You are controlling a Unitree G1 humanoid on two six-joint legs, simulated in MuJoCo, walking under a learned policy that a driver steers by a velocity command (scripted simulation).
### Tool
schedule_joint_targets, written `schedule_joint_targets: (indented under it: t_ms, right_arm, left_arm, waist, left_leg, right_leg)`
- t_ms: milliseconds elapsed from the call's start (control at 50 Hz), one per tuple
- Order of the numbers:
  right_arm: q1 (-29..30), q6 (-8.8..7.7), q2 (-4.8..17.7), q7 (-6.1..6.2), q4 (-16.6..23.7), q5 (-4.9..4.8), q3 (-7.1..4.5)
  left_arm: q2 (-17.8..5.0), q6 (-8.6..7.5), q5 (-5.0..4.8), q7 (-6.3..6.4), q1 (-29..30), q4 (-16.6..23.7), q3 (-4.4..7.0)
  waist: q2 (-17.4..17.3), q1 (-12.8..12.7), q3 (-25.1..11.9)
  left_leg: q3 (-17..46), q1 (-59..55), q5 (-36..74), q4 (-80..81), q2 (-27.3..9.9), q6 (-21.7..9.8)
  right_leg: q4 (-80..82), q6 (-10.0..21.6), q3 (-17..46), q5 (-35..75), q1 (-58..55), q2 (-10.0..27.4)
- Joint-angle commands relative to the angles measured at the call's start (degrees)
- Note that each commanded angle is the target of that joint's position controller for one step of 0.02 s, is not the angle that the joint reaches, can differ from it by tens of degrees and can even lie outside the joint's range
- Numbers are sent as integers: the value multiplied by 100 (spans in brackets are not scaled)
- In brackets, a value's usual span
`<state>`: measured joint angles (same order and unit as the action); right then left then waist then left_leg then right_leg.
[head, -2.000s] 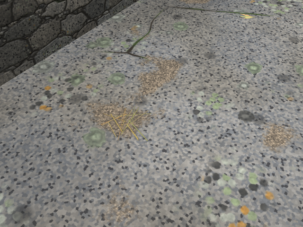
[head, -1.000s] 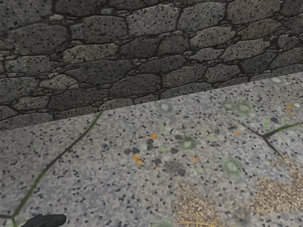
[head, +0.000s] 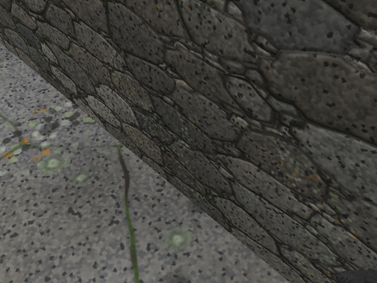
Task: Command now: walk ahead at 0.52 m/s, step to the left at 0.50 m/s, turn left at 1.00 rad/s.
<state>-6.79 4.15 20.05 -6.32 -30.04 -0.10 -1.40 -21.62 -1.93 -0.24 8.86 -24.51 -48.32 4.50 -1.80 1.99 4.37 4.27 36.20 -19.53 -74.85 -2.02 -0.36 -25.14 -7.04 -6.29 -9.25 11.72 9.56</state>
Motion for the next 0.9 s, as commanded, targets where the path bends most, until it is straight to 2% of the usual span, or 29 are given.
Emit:
schedule_joint_targets:
  t_ms: [20,60,120,140,160,180,200,220,240,280,300,320,340,420,500,540,560,580,600,620,640,660,680,700,720,740,800,860,900]
  right_arm:
    - [-658,69,-20,33,285,-12,-37]
    - [-759,148,146,2,321,-21,-156]
    - [-1055,87,287,-32,189,-166,-294]
    - [-277,236,-204,-101,222,177,-113]
    - [-287,251,-290,-31,308,216,-75]
    - [-758,187,-228,3,68,248,-113]
    - [-1895,51,-30,-45,-593,345,-186]
    - [-1856,-78,1106,-193,-597,357,-388]
    - [-1773,-255,1516,-202,-652,129,-535]
    - [-1303,-382,1053,-4,-697,275,-470]
    - [-1159,-368,860,58,-677,275,-429]
    - [-920,-382,709,35,-637,252,-388]
    - [-887,-404,629,27,-643,267,-381]
    - [-1123,-545,579,9,-889,233,-394]
    - [-1239,-728,556,46,-984,152,-355]
    - [-1047,-780,585,89,-972,142,-336]
    - [-947,-829,641,95,-1034,111,-326]
    - [-854,-895,698,97,-1092,99,-325]
    - [-748,-994,505,120,-1021,47,-248]
    - [-1197,-955,-101,204,-830,-54,-63]
    - [-1159,-828,162,330,-991,34,-16]
    - [-884,-723,482,312,-1045,168,-82]
    - [-655,-662,547,220,-1055,256,-101]
    - [-355,-654,367,127,-961,334,-69]
    - [-184,-631,262,65,-883,295,-34]
    - [-196,-602,146,78,-868,182,-25]
    - [562,-554,8,72,-561,152,-9]
    - [1249,-530,-142,-46,-211,236,69]
    - [1351,-551,-357,-73,-173,299,175]
  left_arm:
    - [-1523,-174,-70,-201,724,560,462]
    - [-1659,-98,-18,-231,855,573,555]
    - [-1605,81,74,-239,1131,633,565]
    - [-1212,321,280,-318,958,222,554]
    - [-1176,413,226,-367,654,138,545]
    - [-1074,500,201,-384,601,67,512]
    - [-664,569,232,-365,892,185,345]
    - [27,562,122,-374,1306,951,80]
    - [-80,537,253,-424,1418,1051,9]
    - [-691,310,291,-537,1357,691,112]
    - [-927,237,273,-588,1411,553,182]
    - [-1047,219,230,-635,1424,408,234]
    - [-967,212,195,-653,1475,324,230]
    - [-429,160,1,-650,2362,588,94]
    - [-213,99,-25,-670,2907,897,49]
    - [-222,59,-18,-674,2481,843,58]
    - [-329,29,-5,-656,1828,690,119]
    - [-517,-24,88,-617,729,428,219]
    - [-1005,-70,263,-538,-437,280,366]
    - [-1446,-94,405,-537,-211,374,389]
    - [-960,-85,338,-624,694,489,313]
    - [-519,-69,262,-639,988,517,204]
    - [-338,-87,240,-657,919,376,147]
    - [-211,-156,217,-625,798,232,81]
    - [-178,-208,287,-648,555,100,56]
    - [-203,-261,245,-701,456,-4,48]
    - [19,-398,199,-751,225,-196,-57]
    - [-80,-533,187,-799,100,-300,-85]
    - [-302,-608,144,-830,-174,-444,-105]
  waist:
    - [1275,634,3]
    - [1405,782,-137]
    - [1503,939,-181]
    - [1343,553,24]
    - [1241,446,-107]
    - [803,654,-235]
    - [-454,1135,-384]
    - [-3029,984,-224]
    - [-3159,779,-25]
    - [-1443,310,-232]
    - [-996,215,-331]
    - [-866,157,-305]
    - [-637,151,-319]
    - [-200,258,-30]
    - [-118,285,47]
    - [3,-20,-75]
    - [10,-397,-293]
    - [348,-986,-757]
    - [1291,-1519,-1470]
    - [2644,-889,-1638]
    - [1970,-509,-842]
    - [1058,-445,-519]
    - [564,-477,-330]
    - [544,-499,-99]
    - [636,-550,-40]
    - [759,-508,70]
    - [717,-543,308]
    - [373,-383,653]
    - [263,-219,629]
  left_leg:
    - [-49,-1048,20,1360,-495,-58]
    - [-306,-1439,500,1903,-446,-57]
    - [-798,-2121,139,2537,-196,-114]
    - [-1029,-1596,-61,3307,-235,-456]
    - [-1262,-1804,-353,3604,27,-583]
    - [-1274,-2177,-632,4075,330,-726]
    - [-865,-3165,-839,4401,812,-988]
    - [2717,-3449,-1433,5972,-296,-1701]
    - [3974,-3600,-1409,6690,-836,-2057]
    - [3395,-3161,-1489,6233,-767,-1844]
    - [3021,-2849,-1637,6209,-590,-1722]
    - [2803,-2574,-1423,6239,-418,-1707]
    - [2743,-2391,-1086,6267,-372,-1814]
    - [2791,-2354,-859,6390,-380,-1982]
    - [2882,-2458,-497,6385,-326,-1807]
    - [2804,-2199,427,5981,-209,-1598]
    - [2623,-1830,1595,5329,-8,-1384]
    - [2312,-1235,2490,4011,348,-1162]
    - [1596,-661,2454,2033,917,-871]
    - [955,452,-782,667,1490,-663]
    - [679,879,-481,156,779,-710]
    - [564,764,-4,140,476,-693]
    - [450,754,254,277,215,-667]
    - [415,968,458,359,81,-644]
    - [318,1153,490,372,-11,-652]
    - [176,1250,583,397,-68,-633]
    - [-150,1523,1082,707,-103,-618]
    - [-666,935,1561,1841,-66,-716]
    - [-1025,-32,1707,2485,178,-982]
  right_leg:
    - [2002,962,508,-122,837,1360]
    - [1982,940,88,-289,511,1264]
    - [1521,899,-418,-460,242,1076]
    - [1006,877,-757,-894,-212,1285]
    - [403,948,-777,-1005,-316,1302]
    - [-867,1001,-974,-478,-245,1082]
    - [-3131,1054,-844,-1304,905,569]
    - [-4687,686,-455,-3608,3437,-810]
    - [-5223,720,444,-3913,4193,-760]
    - [-4359,804,861,-2256,3401,-374]
    - [-3845,766,829,-1895,2820,-304]
    - [-3496,646,767,-1677,2392,-321]
    - [-3244,587,668,-1620,2099,-404]
    - [-1856,396,700,-879,1964,-527]
    - [-1094,338,844,43,1583,-603]
    - [-824,413,791,116,642,-682]
    - [-754,498,669,23,-429,-836]
    - [-672,596,594,-273,-1846,-903]
    - [-152,819,1678,-1981,-3026,39]
    - [1460,1283,4907,-4645,-3129,1501]
    - [1675,1419,5461,-4832,-2246,1715]
    - [1408,1421,4576,-3955,-1832,1597]
    - [1355,1425,3559,-3093,-1664,1289]
    - [1464,1425,2959,-2633,-1553,1148]
    - [1564,1361,2414,-2331,-1665,974]
    - [1574,1252,1907,-1862,-1623,856]
    - [1687,985,462,-801,-1444,552]
    - [2096,1024,-474,571,-805,437]
    - [2349,1174,-813,2480,-616,514]
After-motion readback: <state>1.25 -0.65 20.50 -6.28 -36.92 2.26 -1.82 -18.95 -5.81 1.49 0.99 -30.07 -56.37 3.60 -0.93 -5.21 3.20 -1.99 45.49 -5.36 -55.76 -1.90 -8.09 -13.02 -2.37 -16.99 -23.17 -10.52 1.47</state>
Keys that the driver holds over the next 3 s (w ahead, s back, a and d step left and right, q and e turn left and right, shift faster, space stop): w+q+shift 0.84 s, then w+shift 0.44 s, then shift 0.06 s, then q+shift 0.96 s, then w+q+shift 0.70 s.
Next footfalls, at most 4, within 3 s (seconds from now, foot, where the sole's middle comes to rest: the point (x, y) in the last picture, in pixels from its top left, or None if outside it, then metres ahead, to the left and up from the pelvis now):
0.20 left None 0.19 0.22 -0.77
0.58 right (145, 279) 0.52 0.17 -0.77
1.02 left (25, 240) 0.68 0.63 -0.77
1.42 right None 1.07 0.97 -0.77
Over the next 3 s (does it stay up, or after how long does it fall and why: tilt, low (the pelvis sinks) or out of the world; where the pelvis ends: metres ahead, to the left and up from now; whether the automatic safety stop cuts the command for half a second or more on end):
stays up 0.69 1.33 -0.01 its command is cut before an obstacle from the start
